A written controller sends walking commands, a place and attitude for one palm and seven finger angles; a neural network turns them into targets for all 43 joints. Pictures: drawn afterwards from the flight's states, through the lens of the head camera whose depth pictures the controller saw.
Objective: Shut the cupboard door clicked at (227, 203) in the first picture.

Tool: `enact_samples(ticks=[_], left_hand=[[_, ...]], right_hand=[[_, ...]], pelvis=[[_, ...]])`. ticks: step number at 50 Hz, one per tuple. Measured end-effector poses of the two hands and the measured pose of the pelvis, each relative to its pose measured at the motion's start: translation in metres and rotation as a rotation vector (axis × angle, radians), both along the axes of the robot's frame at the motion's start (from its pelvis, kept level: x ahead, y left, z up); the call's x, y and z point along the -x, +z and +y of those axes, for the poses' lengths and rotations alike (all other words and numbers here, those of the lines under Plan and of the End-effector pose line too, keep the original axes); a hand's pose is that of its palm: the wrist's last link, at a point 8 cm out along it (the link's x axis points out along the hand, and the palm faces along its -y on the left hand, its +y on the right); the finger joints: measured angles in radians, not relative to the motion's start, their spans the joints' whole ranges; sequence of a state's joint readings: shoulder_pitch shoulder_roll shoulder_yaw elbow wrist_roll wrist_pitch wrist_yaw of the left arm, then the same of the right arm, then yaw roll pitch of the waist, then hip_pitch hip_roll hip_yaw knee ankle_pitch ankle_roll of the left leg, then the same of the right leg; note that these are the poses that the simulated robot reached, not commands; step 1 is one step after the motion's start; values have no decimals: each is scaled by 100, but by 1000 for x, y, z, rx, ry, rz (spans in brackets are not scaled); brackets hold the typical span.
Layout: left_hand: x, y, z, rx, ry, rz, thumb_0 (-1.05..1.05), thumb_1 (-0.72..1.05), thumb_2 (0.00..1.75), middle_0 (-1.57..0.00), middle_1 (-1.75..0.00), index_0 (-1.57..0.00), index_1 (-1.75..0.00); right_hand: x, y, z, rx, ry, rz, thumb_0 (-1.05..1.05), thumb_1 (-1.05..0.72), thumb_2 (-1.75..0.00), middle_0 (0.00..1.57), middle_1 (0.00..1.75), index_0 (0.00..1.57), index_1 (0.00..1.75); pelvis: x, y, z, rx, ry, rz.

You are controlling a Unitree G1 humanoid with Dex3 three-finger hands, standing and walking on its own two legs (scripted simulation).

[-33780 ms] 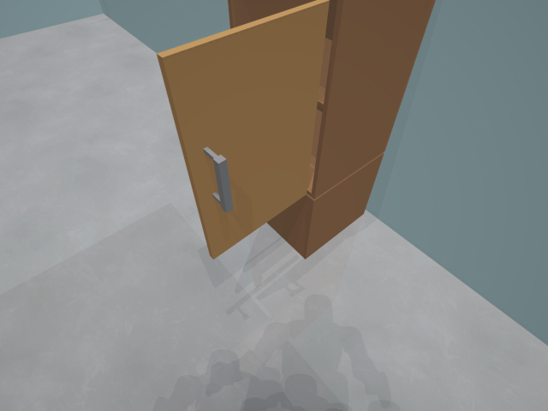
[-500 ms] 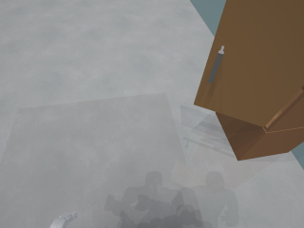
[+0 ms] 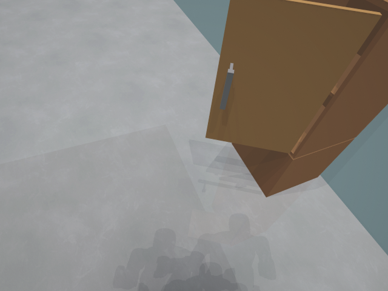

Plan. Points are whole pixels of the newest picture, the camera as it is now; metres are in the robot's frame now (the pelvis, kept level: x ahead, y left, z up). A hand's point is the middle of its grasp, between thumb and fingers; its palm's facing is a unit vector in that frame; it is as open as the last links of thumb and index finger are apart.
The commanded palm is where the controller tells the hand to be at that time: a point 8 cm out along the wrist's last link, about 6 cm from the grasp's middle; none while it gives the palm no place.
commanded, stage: turn to face it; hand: left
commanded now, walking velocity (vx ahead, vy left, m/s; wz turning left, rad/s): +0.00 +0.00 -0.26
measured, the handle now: (227, 87) +0.74 -0.07 -0.03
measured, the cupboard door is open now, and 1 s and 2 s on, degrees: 57 57 57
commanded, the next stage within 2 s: take the last steps up to it in 0.04 s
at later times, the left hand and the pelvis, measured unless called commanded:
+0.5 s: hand out of the picture +0.08 +0.14 -0.17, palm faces -0.08 -0.98 -0.17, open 7.4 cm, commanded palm none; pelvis +0.05 -0.04 +0.01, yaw -6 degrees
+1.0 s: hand (174, 206) +0.35 +0.07 -0.16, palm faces -0.29 -0.94 -0.20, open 7.4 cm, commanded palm none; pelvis +0.20 -0.09 +0.01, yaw -13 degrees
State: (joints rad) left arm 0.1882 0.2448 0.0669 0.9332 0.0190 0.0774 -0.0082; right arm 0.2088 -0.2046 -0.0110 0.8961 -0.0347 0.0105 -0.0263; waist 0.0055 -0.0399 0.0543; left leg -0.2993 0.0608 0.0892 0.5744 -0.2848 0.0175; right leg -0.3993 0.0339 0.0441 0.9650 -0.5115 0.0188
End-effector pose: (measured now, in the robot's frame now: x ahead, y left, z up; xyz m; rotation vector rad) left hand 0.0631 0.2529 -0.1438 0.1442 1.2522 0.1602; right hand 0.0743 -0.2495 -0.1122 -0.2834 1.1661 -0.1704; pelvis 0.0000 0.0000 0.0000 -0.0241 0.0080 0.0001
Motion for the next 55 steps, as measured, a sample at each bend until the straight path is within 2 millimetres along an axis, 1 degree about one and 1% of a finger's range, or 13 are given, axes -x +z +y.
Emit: enact_samples(ticks=[7,13,16,20,25,28,31,35,42,46,50,53,55], left_hand=[[-20,15,-6,-17,-63,-4,0,91,90,-20,-30,-20,-30],[-36,16,-31,-48,-125,-34,0,91,90,-20,-30,-20,-30],[-33,20,-43,-42,-119,-34,0,91,90,-20,-30,-20,-30],[-21,20,-54,-22,-113,16,0,91,90,-20,-30,-20,-30],[-13,8,-61,21,-105,101,0,91,90,-21,-30,-20,-30],[-14,-4,-59,50,-92,151,0,90,90,-21,-30,-20,-30],[-26,-21,-53,71,-95,199,0,90,90,-21,-30,-20,-30],[-69,-18,-51,67,-162,207,0,91,90,-20,-30,-20,-30],[-183,8,-68,40,-236,48,0,91,90,-20,-30,-20,-30],[-243,15,-96,22,-297,-14,0,91,90,-20,-30,-20,-30],[-297,15,-136,5,-354,-61,0,91,90,-20,-30,-19,-30],[-327,8,-166,-9,-365,-117,0,91,90,-20,-30,-20,-30],[-332,8,-181,-7,-355,-125,0,91,90,-20,-30,-20,-30]], right_hand=[[38,-5,1,-43,-86,78,0,-91,-90,21,30,20,30],[73,-31,-21,-90,-183,137,0,-91,-90,21,30,20,30],[79,-32,-32,-92,-204,180,0,-91,-90,21,30,20,30],[62,-20,-43,-79,-209,155,1,-91,-90,20,30,20,29],[21,-8,-48,-47,-194,97,0,-91,-90,20,30,20,29],[-10,-5,-45,-24,-177,58,0,-91,-90,20,30,20,29],[-37,-7,-41,6,-169,3,0,-91,-90,20,30,20,29],[-40,0,-34,10,-214,1,0,-91,-90,20,30,20,30],[-8,4,-23,-52,-316,176,0,-91,-90,20,30,20,30],[9,0,-23,-106,-387,278,0,-91,-90,20,30,20,30],[16,-11,-35,-157,-451,365,0,-91,-90,21,30,20,30],[11,-29,-54,-189,-472,416,0,-91,-90,21,30,20,30],[-6,-34,-71,-188,-463,423,0,-91,-90,21,30,20,30]], pelvis=[[-1,8,-4,8,-52,-2],[-5,-4,-25,-20,-93,-6],[-11,0,-31,-11,-93,-8],[-24,7,-35,-17,-105,-2],[-46,7,-36,-4,-109,7],[-65,3,-32,8,-116,7],[-85,-8,-26,9,-140,5],[-107,-2,-28,3,-181,-5],[-147,15,-44,12,-211,-1],[-170,14,-64,4,-224,2],[-197,6,-94,-13,-231,1],[-219,-9,-121,-30,-229,-3],[-227,-10,-129,-16,-225,-8]])
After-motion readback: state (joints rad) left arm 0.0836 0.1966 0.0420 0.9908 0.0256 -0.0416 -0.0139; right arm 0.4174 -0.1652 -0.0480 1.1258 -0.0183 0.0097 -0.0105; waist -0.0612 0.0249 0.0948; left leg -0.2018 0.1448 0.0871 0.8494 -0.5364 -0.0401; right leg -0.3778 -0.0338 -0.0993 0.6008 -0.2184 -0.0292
